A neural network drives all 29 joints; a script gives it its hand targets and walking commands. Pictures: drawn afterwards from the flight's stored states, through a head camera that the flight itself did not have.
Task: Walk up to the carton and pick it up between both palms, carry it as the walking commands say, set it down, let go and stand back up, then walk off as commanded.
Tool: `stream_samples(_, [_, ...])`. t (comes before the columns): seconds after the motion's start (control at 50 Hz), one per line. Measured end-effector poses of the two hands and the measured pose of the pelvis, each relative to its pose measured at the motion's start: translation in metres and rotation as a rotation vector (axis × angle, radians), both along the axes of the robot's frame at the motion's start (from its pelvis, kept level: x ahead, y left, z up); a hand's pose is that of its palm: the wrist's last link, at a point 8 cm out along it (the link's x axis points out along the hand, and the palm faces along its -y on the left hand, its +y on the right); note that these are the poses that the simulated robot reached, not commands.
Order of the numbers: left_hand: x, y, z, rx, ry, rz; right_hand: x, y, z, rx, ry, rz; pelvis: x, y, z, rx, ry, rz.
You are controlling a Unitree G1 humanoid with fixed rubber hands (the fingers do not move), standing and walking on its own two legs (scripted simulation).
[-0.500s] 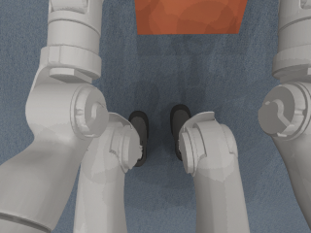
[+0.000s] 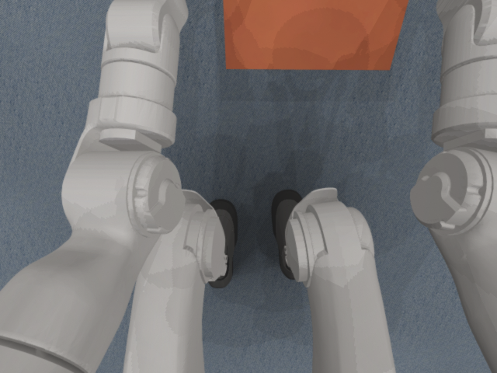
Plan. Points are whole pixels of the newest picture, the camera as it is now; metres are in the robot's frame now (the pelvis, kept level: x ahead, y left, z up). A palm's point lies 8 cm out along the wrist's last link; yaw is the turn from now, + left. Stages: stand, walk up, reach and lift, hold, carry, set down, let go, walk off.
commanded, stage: set down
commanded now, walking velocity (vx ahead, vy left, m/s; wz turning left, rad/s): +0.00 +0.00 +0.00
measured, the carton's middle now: out of the picture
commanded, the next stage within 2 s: none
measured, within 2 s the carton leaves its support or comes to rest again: neither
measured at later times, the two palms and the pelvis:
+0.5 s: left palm out of the picture +0.59 +0.07 -0.15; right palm out of the picture +0.57 -0.23 -0.13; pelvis +0.00 +0.00 +0.00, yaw +0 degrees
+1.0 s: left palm out of the picture +0.59 +0.07 -0.16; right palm out of the picture +0.58 -0.23 -0.14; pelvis +0.01 +0.00 +0.00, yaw +0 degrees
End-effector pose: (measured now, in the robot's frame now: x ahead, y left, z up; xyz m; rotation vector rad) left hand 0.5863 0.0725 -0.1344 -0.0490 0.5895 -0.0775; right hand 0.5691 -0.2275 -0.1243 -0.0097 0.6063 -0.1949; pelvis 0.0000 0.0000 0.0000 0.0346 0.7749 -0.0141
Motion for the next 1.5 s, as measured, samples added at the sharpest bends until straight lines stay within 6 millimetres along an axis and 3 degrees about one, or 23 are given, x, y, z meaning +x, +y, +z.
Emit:
stream_samples(1.26, [-0.002, 0.001, -0.031, 0.004, 0.054, 0.003, 0.006, -0.002, -0.022, 0.035, -0.001, 0.0, 0.009, 0.001, 0.0, -0.003, 0.007, 0.003])
stream_samples(1.4, [-0.011, 0.003, -0.043, 0.002, 0.079, -0.002, -0.004, -0.002, -0.035, 0.037, 0.031, 0.008, 0.009, 0.001, -0.001, -0.004, -0.001, 0.003])
stream_samples(1.5, [-0.036, 0.007, -0.07, 0.025, 0.167, -0.001, -0.031, 0.002, -0.069, 0.03, 0.143, 0.017, 0.008, 0.001, 0.0, -0.003, -0.016, 0.005])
